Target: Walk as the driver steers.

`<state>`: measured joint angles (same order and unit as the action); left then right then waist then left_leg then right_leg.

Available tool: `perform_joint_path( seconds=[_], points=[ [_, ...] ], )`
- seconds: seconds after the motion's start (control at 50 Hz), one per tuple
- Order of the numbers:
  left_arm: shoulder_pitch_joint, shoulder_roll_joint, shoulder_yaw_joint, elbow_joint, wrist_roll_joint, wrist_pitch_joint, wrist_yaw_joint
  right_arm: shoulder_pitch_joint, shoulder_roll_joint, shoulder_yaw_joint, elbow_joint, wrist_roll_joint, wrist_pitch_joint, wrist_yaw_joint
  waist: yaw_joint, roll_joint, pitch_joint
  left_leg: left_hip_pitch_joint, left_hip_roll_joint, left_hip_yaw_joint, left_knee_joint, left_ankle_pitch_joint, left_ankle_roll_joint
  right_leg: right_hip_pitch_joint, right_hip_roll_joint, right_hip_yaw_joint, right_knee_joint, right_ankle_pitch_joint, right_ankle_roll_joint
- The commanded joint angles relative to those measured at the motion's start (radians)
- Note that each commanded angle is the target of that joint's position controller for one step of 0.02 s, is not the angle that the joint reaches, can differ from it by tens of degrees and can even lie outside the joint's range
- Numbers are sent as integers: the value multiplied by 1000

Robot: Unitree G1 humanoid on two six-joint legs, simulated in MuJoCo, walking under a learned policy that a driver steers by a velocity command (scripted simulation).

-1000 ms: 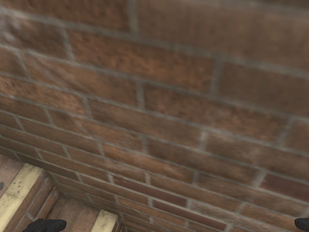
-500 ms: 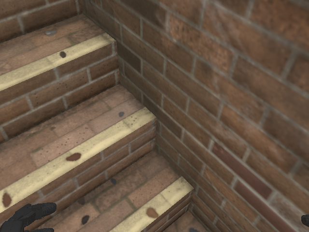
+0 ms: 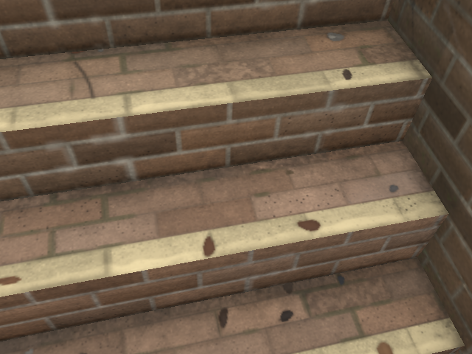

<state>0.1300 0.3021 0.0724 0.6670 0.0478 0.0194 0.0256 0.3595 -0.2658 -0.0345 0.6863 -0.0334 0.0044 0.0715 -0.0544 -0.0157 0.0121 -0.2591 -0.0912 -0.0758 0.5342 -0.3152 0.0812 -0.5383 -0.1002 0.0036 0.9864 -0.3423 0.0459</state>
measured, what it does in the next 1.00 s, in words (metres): climbs: right foot, then left foot 0.20 m higher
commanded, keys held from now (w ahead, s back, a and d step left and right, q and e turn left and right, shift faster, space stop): w+q+shift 0.36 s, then w+e+shift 0.48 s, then e+shift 0.16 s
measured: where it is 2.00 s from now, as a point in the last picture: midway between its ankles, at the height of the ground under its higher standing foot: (47, 218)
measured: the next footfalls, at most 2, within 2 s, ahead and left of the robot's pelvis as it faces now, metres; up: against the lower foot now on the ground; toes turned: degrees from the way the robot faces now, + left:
right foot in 0.24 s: +0.19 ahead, -0.01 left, +0.00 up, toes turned +13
left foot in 0.60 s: +0.32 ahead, +0.37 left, +0.21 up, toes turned +28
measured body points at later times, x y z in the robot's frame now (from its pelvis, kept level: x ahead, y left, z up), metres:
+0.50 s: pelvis +0.19 +0.12 +0.01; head +0.23 +0.14 +0.45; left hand +0.06 +0.34 -0.13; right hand +0.55 +0.11 +0.01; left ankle +0.16 +0.27 -0.40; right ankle +0.15 -0.02 -0.73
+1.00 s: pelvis +0.44 +0.30 +0.24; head +0.48 +0.33 +0.69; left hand +0.70 +0.52 +0.22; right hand +0.43 +0.05 +0.11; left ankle +0.29 +0.35 -0.50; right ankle +0.59 +0.26 -0.29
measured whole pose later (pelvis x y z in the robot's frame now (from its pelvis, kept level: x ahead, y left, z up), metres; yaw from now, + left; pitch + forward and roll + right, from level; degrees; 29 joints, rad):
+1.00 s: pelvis +0.44 +0.30 +0.24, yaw +9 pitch +4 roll -5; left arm -0.16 0.10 -0.07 0.45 -0.04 0.09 -0.03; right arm 0.45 -0.23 -0.03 1.08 -0.08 -0.07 0.07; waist 0.08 0.05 0.00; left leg -0.01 0.15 0.31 0.36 -0.13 0.08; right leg -1.15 0.17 -0.13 1.56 -0.30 -0.15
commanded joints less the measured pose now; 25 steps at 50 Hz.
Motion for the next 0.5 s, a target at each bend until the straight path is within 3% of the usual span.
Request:
perform_joint_path(
  seconds=[0.02,0.06,0.08,0.12,0.14,0.16,0.18,0.2,0.22,0.24,0.26,0.28,0.3,0.32,0.34,0.36,0.38,0.42,0.44,0.46,0.48,0.5],
  points=[
    [-67,111,15,-86,7,-38,-8,-53,-214,-68,-77,10,-60,-39,28,62,-59,123,208,-376,-310,64,137,-111,47,-3,0,115,5],
    [-130,61,-10,-110,-6,-41,-4,-34,-177,-60,-55,22,-73,-44,23,97,-35,174,192,-349,-265,372,145,-124,76,-20,-85,123,-1],
    [-103,19,-28,-101,-7,-40,-1,-62,-159,-59,-44,25,-76,-53,50,162,-79,168,182,-312,-214,547,149,-61,100,-45,-35,128,-17],
    [-99,10,-41,-108,-3,-47,6,-104,-134,-52,-60,31,-82,-68,79,123,-92,113,166,-279,-139,909,123,54,131,-52,-107,109,-38],
    [-68,16,-39,-114,-4,-44,18,-145,-132,-48,-74,27,-89,-69,111,133,-109,97,153,-274,-74,1198,102,140,156,-72,-152,53,-55],
    [-22,26,-35,-110,6,-49,19,-157,-127,-50,-79,33,-90,-83,129,134,-155,109,178,-311,-12,1460,78,220,175,-63,-168,45,-84],
    [44,40,-29,-103,-7,-53,26,-178,-132,-51,-81,37,-93,-93,170,147,-184,143,183,-350,59,1573,69,278,154,-14,-271,69,-109],
    [134,56,-19,-83,-21,-62,35,-208,-130,-53,-84,39,-94,-91,212,146,-208,163,172,-377,159,1568,68,351,134,15,-399,127,-126],
    [282,53,-10,-33,-24,-73,45,-283,-122,-53,-104,51,-95,-79,296,79,-225,76,117,-349,345,1404,55,532,125,-3,-586,281,-129],
    [422,64,8,31,-4,-79,56,-408,-67,-39,-152,63,-104,-66,363,-65,-190,-200,-9,-235,707,822,19,763,31,50,-694,419,-146],
    [321,19,-13,40,31,-82,39,-462,94,13,-208,40,-111,-75,247,-212,-24,-610,-130,-115,1105,-43,27,761,-133,232,-584,650,-154],
    [116,-12,-26,-25,69,-81,15,-250,76,16,-219,17,-89,-90,29,-198,-26,-730,-50,-101,1306,-105,36,639,-250,349,-534,654,-221],
    [42,9,-7,-81,57,-87,29,-167,11,7,-201,-7,-56,-90,1,-177,-122,-752,13,-112,1507,-98,31,573,-360,519,-686,38,-296],
    [2,-47,-23,-78,25,-103,30,-229,-19,1,-223,-42,-27,-89,-33,-48,-33,-796,58,-117,1624,-104,15,406,-361,483,-809,-239,-310],
    [10,-59,-34,-52,16,-122,30,-310,-33,-2,-257,-57,-9,-89,-40,30,40,-859,82,-112,1683,-118,0,321,-331,399,-854,-220,-285],
    [57,-42,-35,-9,18,-137,28,-356,-26,4,-274,-46,2,-90,-30,83,85,-917,95,-109,1700,-108,-9,295,-297,267,-847,-96,-256],
    [189,-4,-23,71,35,-147,21,-455,55,27,-316,-41,12,-103,27,33,83,-1017,56,-76,1936,-160,7,322,-289,209,-868,-27,-263],
    [263,4,-22,152,22,-155,-5,-591,97,52,-377,-17,2,-111,47,91,128,-1107,47,-109,1816,-206,29,322,-210,90,-896,-108,-209],
    [275,6,-21,180,13,-154,-11,-664,104,56,-401,-8,-9,-112,68,101,156,-1103,34,-88,1719,-219,35,296,-174,36,-920,-39,-196],
    [297,25,-21,201,5,-161,-9,-713,111,60,-427,-13,-12,-115,89,75,148,-1122,32,-51,1666,-244,37,332,-156,21,-940,63,-204],
    [340,7,-29,244,-5,-168,-4,-764,131,69,-449,-21,-18,-115,111,15,124,-1170,36,0,1696,-297,42,410,-157,25,-951,264,-231],
    [359,23,-25,265,-17,-168,7,-757,132,73,-472,-30,-22,-109,101,-12,91,-1200,85,29,1630,-323,40,510,-152,20,-943,383,-235]
  ],
)
Velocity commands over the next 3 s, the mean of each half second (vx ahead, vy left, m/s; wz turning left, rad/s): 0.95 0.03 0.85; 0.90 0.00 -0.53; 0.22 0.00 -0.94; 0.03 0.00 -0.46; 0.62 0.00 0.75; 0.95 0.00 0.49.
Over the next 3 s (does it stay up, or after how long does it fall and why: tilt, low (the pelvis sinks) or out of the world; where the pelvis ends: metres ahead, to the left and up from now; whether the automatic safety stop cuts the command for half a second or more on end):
stays up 0.49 0.52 0.40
